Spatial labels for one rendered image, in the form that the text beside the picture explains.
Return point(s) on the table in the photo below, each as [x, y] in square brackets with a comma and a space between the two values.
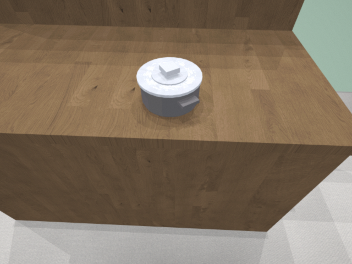
[78, 145]

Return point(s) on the lid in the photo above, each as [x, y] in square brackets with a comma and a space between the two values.
[154, 82]

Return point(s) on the knob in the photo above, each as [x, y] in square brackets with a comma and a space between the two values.
[169, 68]

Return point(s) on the pot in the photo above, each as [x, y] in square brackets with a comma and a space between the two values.
[170, 107]

